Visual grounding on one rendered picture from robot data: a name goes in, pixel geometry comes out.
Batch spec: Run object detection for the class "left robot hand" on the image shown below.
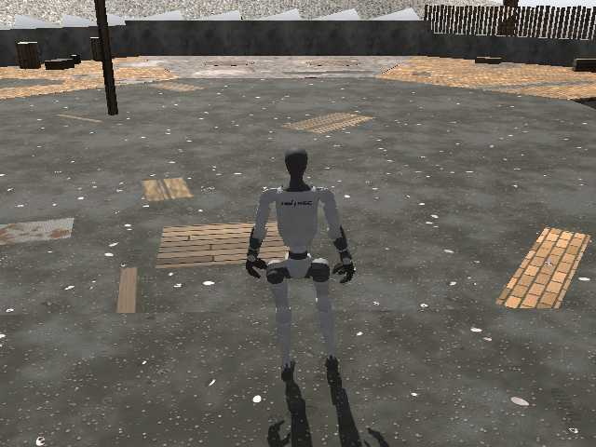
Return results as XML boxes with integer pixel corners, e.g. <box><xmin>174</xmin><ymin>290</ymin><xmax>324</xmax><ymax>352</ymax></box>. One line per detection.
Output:
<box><xmin>246</xmin><ymin>258</ymin><xmax>267</xmax><ymax>278</ymax></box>

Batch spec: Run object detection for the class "robot right shin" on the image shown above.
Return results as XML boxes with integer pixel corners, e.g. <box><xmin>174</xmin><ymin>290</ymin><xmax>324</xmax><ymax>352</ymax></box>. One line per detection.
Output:
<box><xmin>319</xmin><ymin>295</ymin><xmax>334</xmax><ymax>359</ymax></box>

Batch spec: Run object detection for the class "robot right forearm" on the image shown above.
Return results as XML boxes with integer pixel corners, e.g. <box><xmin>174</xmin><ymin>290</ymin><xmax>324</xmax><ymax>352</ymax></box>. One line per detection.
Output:
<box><xmin>333</xmin><ymin>225</ymin><xmax>352</xmax><ymax>264</ymax></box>

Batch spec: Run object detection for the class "right robot upper arm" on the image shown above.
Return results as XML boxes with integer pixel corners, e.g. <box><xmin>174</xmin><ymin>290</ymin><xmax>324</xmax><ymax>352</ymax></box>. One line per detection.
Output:
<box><xmin>316</xmin><ymin>187</ymin><xmax>342</xmax><ymax>239</ymax></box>

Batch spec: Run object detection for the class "right robot hand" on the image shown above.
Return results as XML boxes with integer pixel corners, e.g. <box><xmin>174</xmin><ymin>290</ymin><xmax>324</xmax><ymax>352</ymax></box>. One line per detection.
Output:
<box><xmin>332</xmin><ymin>262</ymin><xmax>355</xmax><ymax>283</ymax></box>

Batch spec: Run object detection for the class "robot left forearm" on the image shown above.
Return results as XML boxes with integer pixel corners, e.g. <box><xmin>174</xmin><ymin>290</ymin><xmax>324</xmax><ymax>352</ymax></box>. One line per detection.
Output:
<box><xmin>247</xmin><ymin>226</ymin><xmax>263</xmax><ymax>262</ymax></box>

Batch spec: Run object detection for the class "left robot upper arm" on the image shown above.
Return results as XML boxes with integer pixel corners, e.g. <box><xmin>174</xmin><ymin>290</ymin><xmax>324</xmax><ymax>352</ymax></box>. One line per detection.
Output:
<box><xmin>252</xmin><ymin>188</ymin><xmax>278</xmax><ymax>239</ymax></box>

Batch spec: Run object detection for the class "right robot thigh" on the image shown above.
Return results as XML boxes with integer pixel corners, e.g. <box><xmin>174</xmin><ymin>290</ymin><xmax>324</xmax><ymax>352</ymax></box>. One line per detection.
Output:
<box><xmin>311</xmin><ymin>258</ymin><xmax>330</xmax><ymax>312</ymax></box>

